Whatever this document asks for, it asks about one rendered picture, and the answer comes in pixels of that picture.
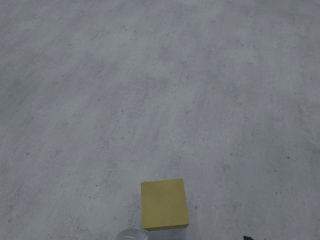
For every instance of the carton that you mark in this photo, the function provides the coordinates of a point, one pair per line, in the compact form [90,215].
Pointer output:
[164,205]

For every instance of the robot left thigh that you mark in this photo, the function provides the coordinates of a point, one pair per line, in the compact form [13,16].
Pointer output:
[131,234]

